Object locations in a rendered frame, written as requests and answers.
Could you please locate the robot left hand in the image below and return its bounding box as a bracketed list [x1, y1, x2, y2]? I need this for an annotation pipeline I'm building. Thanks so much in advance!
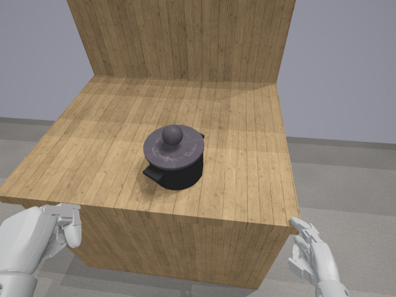
[0, 203, 82, 275]

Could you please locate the knob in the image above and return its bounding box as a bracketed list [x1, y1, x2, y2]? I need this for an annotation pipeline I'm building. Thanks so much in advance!
[162, 124, 183, 145]

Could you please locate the robot right hand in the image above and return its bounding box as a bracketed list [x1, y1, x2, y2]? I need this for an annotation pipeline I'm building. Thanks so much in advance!
[288, 217, 340, 287]

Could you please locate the lid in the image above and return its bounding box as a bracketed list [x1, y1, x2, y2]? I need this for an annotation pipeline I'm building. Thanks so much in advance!
[143, 124, 204, 170]

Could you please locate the table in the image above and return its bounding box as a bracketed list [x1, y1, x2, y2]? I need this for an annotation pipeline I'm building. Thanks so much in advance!
[0, 0, 301, 290]

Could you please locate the robot left forearm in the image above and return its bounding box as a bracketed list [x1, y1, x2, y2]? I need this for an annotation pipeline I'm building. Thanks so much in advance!
[0, 272, 38, 297]

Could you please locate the robot right forearm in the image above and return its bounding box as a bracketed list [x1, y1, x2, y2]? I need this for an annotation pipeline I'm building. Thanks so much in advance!
[315, 280, 350, 297]

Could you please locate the pot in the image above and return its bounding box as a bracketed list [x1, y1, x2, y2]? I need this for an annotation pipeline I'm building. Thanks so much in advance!
[143, 134, 204, 191]

